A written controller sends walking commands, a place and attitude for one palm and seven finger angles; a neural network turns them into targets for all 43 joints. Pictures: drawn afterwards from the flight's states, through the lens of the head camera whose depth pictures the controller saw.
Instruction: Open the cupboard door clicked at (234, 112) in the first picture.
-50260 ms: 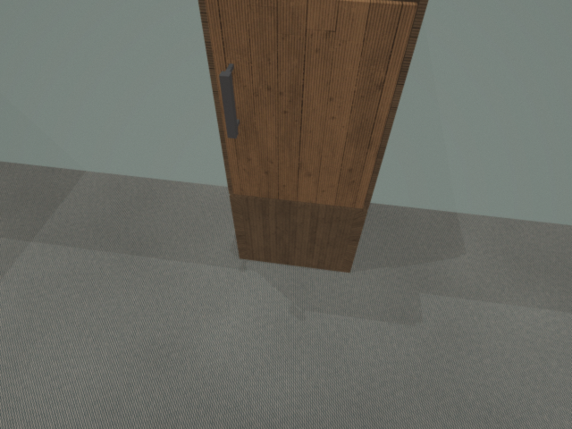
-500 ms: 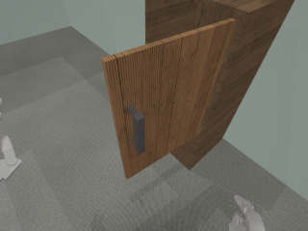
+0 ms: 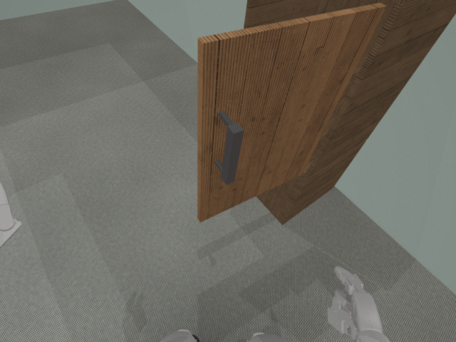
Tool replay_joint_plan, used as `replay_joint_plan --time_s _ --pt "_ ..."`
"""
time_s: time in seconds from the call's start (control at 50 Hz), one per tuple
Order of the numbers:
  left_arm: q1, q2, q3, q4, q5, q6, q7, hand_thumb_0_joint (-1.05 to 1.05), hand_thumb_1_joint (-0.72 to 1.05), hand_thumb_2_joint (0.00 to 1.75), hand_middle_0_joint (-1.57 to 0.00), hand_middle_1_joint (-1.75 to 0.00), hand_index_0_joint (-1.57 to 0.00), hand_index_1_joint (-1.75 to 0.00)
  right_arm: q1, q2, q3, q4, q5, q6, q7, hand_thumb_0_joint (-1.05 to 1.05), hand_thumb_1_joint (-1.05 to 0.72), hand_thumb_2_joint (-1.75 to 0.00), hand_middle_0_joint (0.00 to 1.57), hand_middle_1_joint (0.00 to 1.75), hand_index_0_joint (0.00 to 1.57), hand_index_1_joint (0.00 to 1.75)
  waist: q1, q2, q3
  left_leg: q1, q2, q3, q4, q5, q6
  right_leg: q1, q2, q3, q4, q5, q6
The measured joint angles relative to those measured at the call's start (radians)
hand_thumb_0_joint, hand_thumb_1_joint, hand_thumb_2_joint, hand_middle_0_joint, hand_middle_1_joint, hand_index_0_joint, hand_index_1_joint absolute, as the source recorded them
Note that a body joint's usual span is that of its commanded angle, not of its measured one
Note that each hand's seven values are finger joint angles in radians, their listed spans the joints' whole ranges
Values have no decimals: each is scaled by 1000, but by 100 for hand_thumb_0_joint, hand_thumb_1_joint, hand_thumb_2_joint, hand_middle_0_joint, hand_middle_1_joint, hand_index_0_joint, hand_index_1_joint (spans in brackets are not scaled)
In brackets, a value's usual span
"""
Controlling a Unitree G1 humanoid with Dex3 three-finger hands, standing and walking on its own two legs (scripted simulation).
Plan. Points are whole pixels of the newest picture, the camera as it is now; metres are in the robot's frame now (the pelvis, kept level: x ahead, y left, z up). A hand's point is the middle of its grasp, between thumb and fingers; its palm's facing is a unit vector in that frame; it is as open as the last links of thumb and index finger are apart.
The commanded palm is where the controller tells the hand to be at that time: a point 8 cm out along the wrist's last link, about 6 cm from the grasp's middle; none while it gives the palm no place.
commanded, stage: stop stepping back and stand still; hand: left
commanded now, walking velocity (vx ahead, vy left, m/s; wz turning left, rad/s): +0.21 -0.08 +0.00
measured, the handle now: (226, 149) +0.48 +0.04 +0.02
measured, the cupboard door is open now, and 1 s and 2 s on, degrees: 83 83 83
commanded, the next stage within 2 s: let the arm hang, fingers relaxed in 1.46 s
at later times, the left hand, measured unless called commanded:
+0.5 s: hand (35, 277) +0.16 +0.23 +0.17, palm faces +0.35 -0.84 -0.41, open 7.4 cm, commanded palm +0.10 +0.26 +0.18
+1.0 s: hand (27, 324) +0.12 +0.21 +0.17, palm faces +0.29 -0.83 -0.47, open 7.4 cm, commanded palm +0.06 +0.26 +0.18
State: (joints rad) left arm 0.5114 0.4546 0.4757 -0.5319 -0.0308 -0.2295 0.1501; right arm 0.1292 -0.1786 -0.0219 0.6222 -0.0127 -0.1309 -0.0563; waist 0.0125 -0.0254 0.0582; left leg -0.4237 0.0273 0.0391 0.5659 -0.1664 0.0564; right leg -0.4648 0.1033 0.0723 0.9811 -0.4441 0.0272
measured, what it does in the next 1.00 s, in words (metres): walks backwards: right foot, then left foot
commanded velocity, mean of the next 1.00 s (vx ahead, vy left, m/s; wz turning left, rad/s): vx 0.08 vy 0.02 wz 0.00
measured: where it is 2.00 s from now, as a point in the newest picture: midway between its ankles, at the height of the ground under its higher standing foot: outside the picture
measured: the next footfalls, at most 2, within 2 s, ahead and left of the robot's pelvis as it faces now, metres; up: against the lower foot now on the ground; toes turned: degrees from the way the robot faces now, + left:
right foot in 0.22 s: -0.11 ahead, -0.11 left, +0.00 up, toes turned -9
left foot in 0.38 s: -0.02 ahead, +0.09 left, +0.00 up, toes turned -6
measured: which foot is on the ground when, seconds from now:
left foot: down 0.00-0.24, up 0.26-0.36, down 0.38-1.00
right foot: up 0.00-0.20, down 0.22-1.00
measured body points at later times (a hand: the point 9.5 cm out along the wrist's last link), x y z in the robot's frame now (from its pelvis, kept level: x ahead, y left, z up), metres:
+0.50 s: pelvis -0.08 -0.02 +0.00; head -0.10 +0.00 +0.45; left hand +0.13 +0.27 +0.19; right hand +0.00 -0.29 -0.09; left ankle +0.00 +0.07 -0.73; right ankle -0.16 -0.11 -0.72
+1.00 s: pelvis -0.12 -0.01 +0.01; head -0.11 -0.01 +0.46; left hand +0.10 +0.26 +0.19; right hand +0.02 -0.27 -0.07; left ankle -0.06 +0.10 -0.73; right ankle -0.15 -0.10 -0.73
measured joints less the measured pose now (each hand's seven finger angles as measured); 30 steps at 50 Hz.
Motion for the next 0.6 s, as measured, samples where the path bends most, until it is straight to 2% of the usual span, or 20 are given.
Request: replay_joint_plan --time_s 0.04,0.1,0.18,0.22,0.24,0.28,0.34,0.38,0.4,0.44,0.52,0.54,0.6 --pt "21 -13 -3 -23 -10 10 7 2 89 90 -21 -30 -21 -30 -1 14 9 4 1 -19 10 1 -90 -90 21 30 20 30 16 1 -14 7 25 19 -48 33 -6 35 -7 -36 37 -29 4" --pt "26 -41 -32 -51 -13 26 13 2 89 90 -21 -30 -21 -30 6 25 28 0 2 -38 15 1 -90 -90 21 30 21 30 24 6 -32 16 51 42 -114 84 -11 137 -36 -78 -61 -54 4" --pt "18 -25 -48 -47 -19 50 14 2 89 90 -21 -30 -20 -30 29 41 55 -26 -3 -28 9 1 -90 -90 21 30 21 30 -10 -2 -53 12 46 46 -193 139 -28 318 -57 -120 -385 -53 -24" --pt "42 13 -20 -54 -26 55 11 2 89 90 -21 -30 -20 -30 36 48 68 -51 -3 -11 9 1 -90 -90 21 30 21 30 -23 -39 -64 -27 20 70 -173 112 -43 387 -79 -114 -565 7 -55" --pt "51 17 -12 -52 -28 51 7 1 89 90 -21 -30 -20 -30 30 40 70 -52 -6 -1 10 1 -90 -90 21 31 21 30 -23 -33 -59 -55 23 71 -131 83 -54 381 -78 -106 -593 94 -69" --pt "71 12 -26 -36 -31 47 -2 1 89 90 -21 -30 -21 -30 36 14 67 -20 -8 20 11 1 -90 -90 21 31 21 30 -27 10 -52 -68 30 28 -48 5 -66 376 -51 -102 -562 103 -72" --pt "110 5 -42 -13 -26 49 -6 1 89 90 -22 -30 -21 -30 103 -12 54 24 12 45 6 1 -90 -90 21 31 21 30 -16 18 -95 -22 11 6 49 -34 -64 391 -44 -76 -545 67 -65" --pt "98 -7 -49 16 -17 43 -3 1 89 90 -22 -30 -21 -30 148 -36 44 46 19 47 -4 1 -90 -90 21 30 21 30 -18 22 -119 43 0 7 22 -31 -47 397 -42 -72 -526 51 -61" --pt "75 -12 -51 38 -13 40 -1 1 89 90 -22 -30 -21 -30 160 -43 37 60 21 47 -10 1 -90 -90 21 30 21 30 -24 15 -121 62 -12 6 3 -53 -30 396 -50 -75 -507 40 -58" --pt "24 -28 -51 84 -10 41 4 1 89 90 -22 -30 -21 -30 165 -53 28 76 22 49 -20 1 -90 -90 21 30 20 30 -28 -6 -110 79 -30 19 -10 -38 -18 381 -72 -70 -450 24 -48" --pt "-6 -41 -45 119 -7 51 11 2 89 90 -21 -30 -21 -30 148 -51 19 65 11 20 -27 1 -90 -90 20 30 20 30 -54 -16 -90 90 -36 44 -45 6 -16 304 -85 -75 -348 -23 -31" --pt "-1 -39 -45 114 -4 51 12 2 89 90 -21 -30 -21 -30 144 -45 20 55 9 14 -27 1 -90 -90 20 30 20 30 -62 -17 -85 91 -37 45 -59 19 -19 297 -86 -85 -367 -21 -35" --pt "32 -30 -55 92 3 40 3 2 89 90 -21 -30 -21 -30 146 -33 20 27 7 9 -25 1 -90 -90 20 30 20 30 -89 11 -72 75 -28 18 -63 12 -33 304 -72 -117 -429 89 -70"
